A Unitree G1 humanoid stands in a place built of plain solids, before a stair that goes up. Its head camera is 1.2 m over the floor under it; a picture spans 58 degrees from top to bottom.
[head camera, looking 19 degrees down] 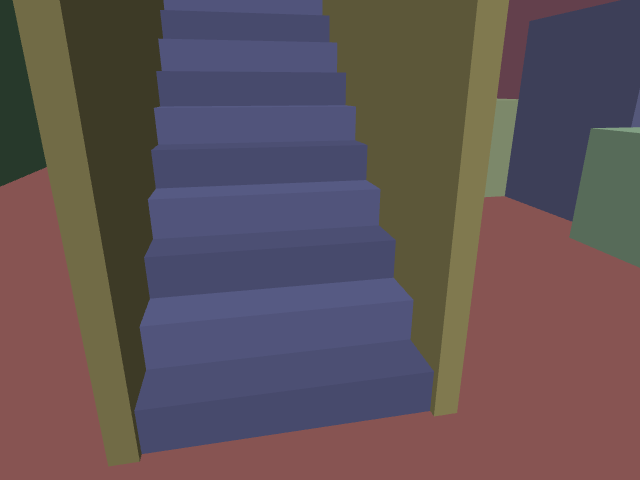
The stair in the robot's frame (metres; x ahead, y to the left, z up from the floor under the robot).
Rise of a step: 0.19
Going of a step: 0.23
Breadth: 1.09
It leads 12 degrees to the left of straight ahead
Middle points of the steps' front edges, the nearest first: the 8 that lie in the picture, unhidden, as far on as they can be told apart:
1.29 0.09 0.19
1.52 0.14 0.37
1.75 0.19 0.56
1.98 0.23 0.75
2.21 0.28 0.93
2.44 0.33 1.12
2.67 0.37 1.31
2.89 0.42 1.49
